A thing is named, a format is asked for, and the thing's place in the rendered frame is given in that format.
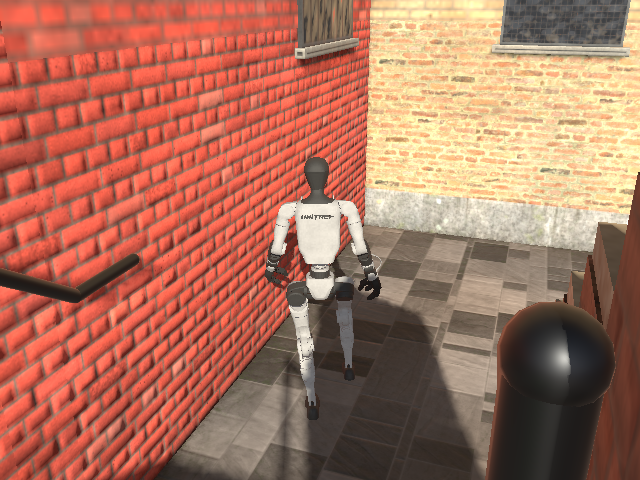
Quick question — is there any left robot forearm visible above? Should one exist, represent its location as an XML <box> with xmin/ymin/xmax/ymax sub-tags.
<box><xmin>266</xmin><ymin>240</ymin><xmax>282</xmax><ymax>272</ymax></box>

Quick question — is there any right robot upper arm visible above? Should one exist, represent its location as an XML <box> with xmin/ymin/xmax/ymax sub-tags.
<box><xmin>338</xmin><ymin>200</ymin><xmax>368</xmax><ymax>255</ymax></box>

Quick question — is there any robot left thigh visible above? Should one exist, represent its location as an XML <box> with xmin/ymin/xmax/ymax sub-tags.
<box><xmin>286</xmin><ymin>281</ymin><xmax>315</xmax><ymax>356</ymax></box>

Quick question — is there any left robot upper arm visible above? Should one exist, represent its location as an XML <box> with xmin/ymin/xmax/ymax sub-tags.
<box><xmin>271</xmin><ymin>201</ymin><xmax>297</xmax><ymax>256</ymax></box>

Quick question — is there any left robot hand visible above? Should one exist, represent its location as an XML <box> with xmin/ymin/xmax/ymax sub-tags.
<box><xmin>264</xmin><ymin>267</ymin><xmax>288</xmax><ymax>284</ymax></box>

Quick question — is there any robot left shin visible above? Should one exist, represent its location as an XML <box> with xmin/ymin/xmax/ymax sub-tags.
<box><xmin>297</xmin><ymin>339</ymin><xmax>316</xmax><ymax>406</ymax></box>

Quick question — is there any right robot hand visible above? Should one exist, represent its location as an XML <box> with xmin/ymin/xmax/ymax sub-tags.
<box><xmin>358</xmin><ymin>277</ymin><xmax>382</xmax><ymax>300</ymax></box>

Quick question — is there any right robot forearm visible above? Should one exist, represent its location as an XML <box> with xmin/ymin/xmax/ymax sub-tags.
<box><xmin>357</xmin><ymin>239</ymin><xmax>378</xmax><ymax>281</ymax></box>

